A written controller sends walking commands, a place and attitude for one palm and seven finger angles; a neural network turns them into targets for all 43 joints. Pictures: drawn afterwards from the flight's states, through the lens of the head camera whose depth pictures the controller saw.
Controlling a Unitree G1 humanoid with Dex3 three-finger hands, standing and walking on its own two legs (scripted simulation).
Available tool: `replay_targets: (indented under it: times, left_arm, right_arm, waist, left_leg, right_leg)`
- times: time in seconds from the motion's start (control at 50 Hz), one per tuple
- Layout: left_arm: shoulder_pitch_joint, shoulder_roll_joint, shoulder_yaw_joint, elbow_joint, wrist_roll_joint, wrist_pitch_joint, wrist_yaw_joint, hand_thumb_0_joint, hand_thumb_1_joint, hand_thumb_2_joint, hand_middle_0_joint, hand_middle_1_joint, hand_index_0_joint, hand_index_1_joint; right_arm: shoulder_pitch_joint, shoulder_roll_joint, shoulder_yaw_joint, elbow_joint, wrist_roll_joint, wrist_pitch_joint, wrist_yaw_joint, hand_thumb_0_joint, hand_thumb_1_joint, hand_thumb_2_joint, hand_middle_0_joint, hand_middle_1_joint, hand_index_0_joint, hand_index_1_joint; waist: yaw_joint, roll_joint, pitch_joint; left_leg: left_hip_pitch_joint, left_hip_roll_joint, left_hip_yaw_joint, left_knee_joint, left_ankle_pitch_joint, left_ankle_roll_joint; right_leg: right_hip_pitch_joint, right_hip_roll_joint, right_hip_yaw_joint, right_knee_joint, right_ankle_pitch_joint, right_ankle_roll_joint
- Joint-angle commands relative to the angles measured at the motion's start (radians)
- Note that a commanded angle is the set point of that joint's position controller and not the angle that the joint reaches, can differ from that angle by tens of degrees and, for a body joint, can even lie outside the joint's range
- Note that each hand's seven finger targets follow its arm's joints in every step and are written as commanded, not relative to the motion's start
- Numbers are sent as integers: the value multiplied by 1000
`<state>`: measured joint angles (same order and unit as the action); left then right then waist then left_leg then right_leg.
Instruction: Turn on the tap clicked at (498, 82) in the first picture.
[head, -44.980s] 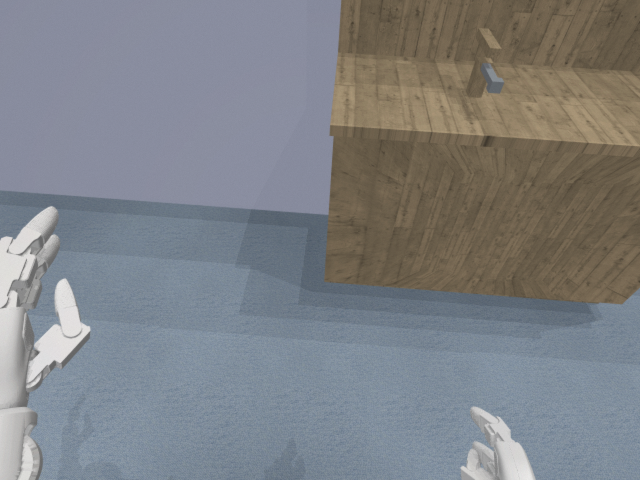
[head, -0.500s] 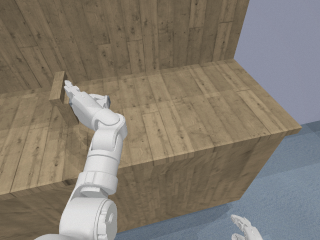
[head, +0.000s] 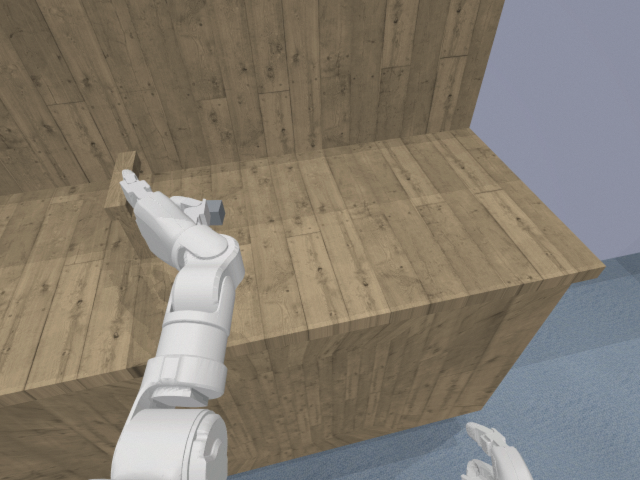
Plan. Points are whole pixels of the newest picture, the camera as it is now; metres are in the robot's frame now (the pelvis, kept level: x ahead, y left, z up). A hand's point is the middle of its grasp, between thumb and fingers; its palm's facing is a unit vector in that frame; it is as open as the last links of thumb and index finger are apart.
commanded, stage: draw the hand back beside the body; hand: left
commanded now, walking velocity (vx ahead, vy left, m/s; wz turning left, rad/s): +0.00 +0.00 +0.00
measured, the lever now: (214, 212) +0.48 +0.20 +0.08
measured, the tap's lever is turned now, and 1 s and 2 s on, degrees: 77 77 77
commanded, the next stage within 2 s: step back with the hand held close in 1.52 s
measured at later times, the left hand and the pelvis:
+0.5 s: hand (165, 265) +0.30 +0.19 +0.16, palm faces +0.21 -0.94 -0.25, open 7.7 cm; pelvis +0.00 +0.01 +0.02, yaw -3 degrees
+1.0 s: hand (101, 301) +0.25 +0.24 +0.17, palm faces +0.25 -0.92 -0.29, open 7.5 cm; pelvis +0.01 +0.03 +0.02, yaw -3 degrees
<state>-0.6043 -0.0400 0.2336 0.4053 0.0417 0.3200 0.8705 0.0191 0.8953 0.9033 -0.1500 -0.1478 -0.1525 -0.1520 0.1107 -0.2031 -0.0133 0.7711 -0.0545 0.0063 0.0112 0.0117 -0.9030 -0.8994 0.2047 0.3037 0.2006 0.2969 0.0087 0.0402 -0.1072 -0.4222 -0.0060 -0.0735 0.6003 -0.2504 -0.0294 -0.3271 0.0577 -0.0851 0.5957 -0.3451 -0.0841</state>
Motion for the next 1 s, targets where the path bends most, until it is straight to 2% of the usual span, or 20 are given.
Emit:
replay_targets:
  times: [0.0, 0.02, 0.04, 0.06, 0.08, 0.14, 0.2, 0.22, 0.24, 0.26, 0.3, 0.4, 0.44, 0.48, 0.5, 0.56, 0.62, 0.7, 0.82, 0.98]
  left_arm:
    - [-457, 131, -38, -222, 39, -66, 2, 0, 900, 900, -150, -150, -150, -150]
    - [-469, 103, -64, -237, 39, -68, 1, 0, 900, 900, -150, -150, -150, -150]
    - [-400, 94, -235, -329, 73, -90, -167, 0, 900, 900, -151, -153, -151, -153]
    - [-366, 169, -169, -364, 52, -109, -242, 0, 900, 900, -152, -156, -152, -156]
    - [-331, 187, -180, -415, 41, -123, -307, 0, 900, 900, -153, -159, -153, -159]
    - [-78, 276, -109, -443, -46, -143, -495, 0, 900, 900, -156, -168, -156, -168]
    - [77, 343, 26, -481, -138, -84, -505, 0, 900, 900, -159, -177, -159, -177]
    - [67, 315, -1, -536, -144, -72, -489, 0, 900, 900, -160, -180, -160, -180]
    - [217, 448, -47, -483, -103, -168, -600, 0, 900, 900, -161, -183, -161, -183]
    - [249, 485, -6, -523, -120, -229, -646, 0, 900, 900, -162, -186, -162, -186]
    - [192, 514, -32, -682, -120, -328, -705, 0, 900, 900, -164, -192, -164, -192]
    - [214, 446, -142, -752, -106, -441, -752, 0, 900, 900, -169, -207, -169, -207]
    - [299, 452, -122, -688, -106, -457, -753, 0, 900, 900, -171, -213, -171, -213]
    - [346, 448, -120, -679, -107, -472, -761, 0, 900, 900, -173, -219, -173, -219]
    - [378, 453, -109, -676, -103, -480, -763, 0, 900, 900, -174, -222, -174, -222]
    - [420, 476, -75, -696, -107, -494, -770, 0, 900, 900, -177, -231, -177, -231]
    - [489, 503, -31, -747, -107, -502, -773, 0, 900, 900, -180, -240, -180, -240]
    - [557, 523, 8, -792, -109, -497, -778, 0, 900, 900, -184, -252, -184, -252]
    - [648, 485, -10, -859, -110, -492, -783, 0, 900, 900, -190, -270, -190, -270]
    - [742, 510, 34, -934, -112, -489, -777, 0, 900, 900, -198, -294, -198, -294]
  right_arm:
    - [-132, -99, -30, -136, 5, -46, -10, 0, -900, -900, 200, 300, 200, 300]
    - [-139, -94, -27, -141, 5, -49, -8, 0, -900, -900, 200, 300, 200, 300]
    - [-87, -121, -31, -157, 13, -22, -24, 0, -900, -900, 200, 300, 200, 300]
    - [-77, -118, -35, -187, 27, -16, -41, 0, -900, -900, 200, 300, 200, 300]
    - [-74, -114, -26, -204, 33, -9, -54, 0, -900, -900, 200, 300, 200, 300]
    - [-82, -111, -3, -250, 60, 16, -81, 0, -900, -900, 200, 300, 200, 300]
    - [-147, -107, 19, -279, 77, 22, -99, 0, -900, -900, 200, 300, 200, 300]
    - [-168, -102, 27, -290, 78, 19, -99, 0, -900, -900, 200, 300, 200, 300]
    - [-73, -115, 9, -261, 62, 15, -80, 0, -900, -900, 200, 300, 200, 300]
    - [-83, -116, 6, -292, 70, 5, -75, 0, -900, -900, 200, 300, 200, 300]
    - [-105, -114, 5, -310, 74, -22, -72, 0, -900, -900, 200, 300, 200, 300]
    - [-99, -118, 7, -301, 72, -97, -66, 0, -900, -900, 200, 300, 200, 300]
    - [-87, -130, 1, -291, 67, -108, -69, 0, -900, -900, 200, 300, 200, 300]
    - [-93, -133, -2, -286, 68, -112, -70, 0, -900, -900, 200, 300, 200, 300]
    - [-94, -135, -1, -279, 67, -110, -70, 0, -900, -900, 200, 300, 200, 300]
    - [-97, -136, 0, -281, 65, -104, -72, 0, -900, -900, 200, 300, 200, 300]
    - [-102, -128, 3, -287, 60, -97, -71, 0, -900, -900, 200, 300, 200, 300]
    - [-107, -123, 9, -295, 56, -95, -68, 0, -900, -900, 200, 300, 200, 300]
    - [-102, -122, 12, -304, 53, -102, -63, 0, -900, -900, 200, 300, 200, 300]
    - [-101, -129, 6, -300, 51, -114, -63, 0, -900, -900, 200, 300, 200, 300]
  waist:
    - [0, -80, -271]
    - [-1, -73, -277]
    - [-49, -124, -302]
    - [-28, -112, -333]
    - [-18, -93, -342]
    - [19, -110, -268]
    - [71, -110, -179]
    - [66, -114, -145]
    - [15, -144, -59]
    - [39, -136, -76]
    - [32, 10, -66]
    - [3, 73, -20]
    - [8, -41, -16]
    - [11, -71, -13]
    - [18, -44, -10]
    - [27, -63, -18]
    - [42, -5, -29]
    - [48, 9, 2]
    - [48, 17, 9]
    - [50, 0, 23]
  left_leg:
    - [163, -12, 51, -9, 229, 36]
    - [167, -12, 53, -9, 232, 36]
    - [218, -13, 66, -12, 260, 51]
    - [232, -15, 71, -17, 280, 61]
    - [256, -17, 73, -29, 297, 64]
    - [256, -10, 72, -64, 277, 67]
    - [235, -9, 75, -99, 217, 60]
    - [238, -7, 78, -107, 206, 61]
    - [261, 18, 70, -140, 164, 68]
    - [267, 14, 76, -152, 168, 76]
    - [342, 9, 81, -171, 175, 79]
    - [453, 14, 72, -196, 159, 78]
    - [446, 19, 64, -208, 145, 82]
    - [443, 19, 69, -216, 150, 85]
    - [453, 18, 67, -222, 160, 84]
    - [437, 19, 63, -236, 167, 81]
    - [441, 21, 62, -243, 198, 77]
    - [429, 28, 56, -249, 218, 71]
    - [432, 35, 48, -250, 233, 66]
    - [416, 40, 31, -246, 221, 64]
  right_leg:
    - [73, -72, 50, -118, 350, 59]
    - [69, -72, 51, -113, 349, 58]
    - [99, -69, 79, -88, 441, 61]
    - [132, -71, 84, -94, 495, 63]
    - [163, -73, 92, -91, 546, 69]
    - [215, -69, 97, -120, 579, 74]
    - [249, -69, 98, -186, 501, 81]
    - [233, -70, 101, -201, 467, 84]
    - [205, -74, 109, -233, 461, 91]
    - [227, -72, 117, -244, 464, 87]
    - [205, -67, 122, -280, 409, 71]
    - [140, -50, 111, -334, 310, 56]
    - [157, -47, 103, -337, 291, 60]
    - [172, -53, 109, -341, 300, 65]
    - [174, -53, 105, -345, 303, 59]
    - [206, -54, 103, -345, 303, 58]
    - [232, -56, 102, -346, 328, 52]
    - [234, -54, 99, -354, 338, 47]
    - [232, -49, 92, -344, 334, 43]
    - [228, -50, 91, -342, 306, 43]
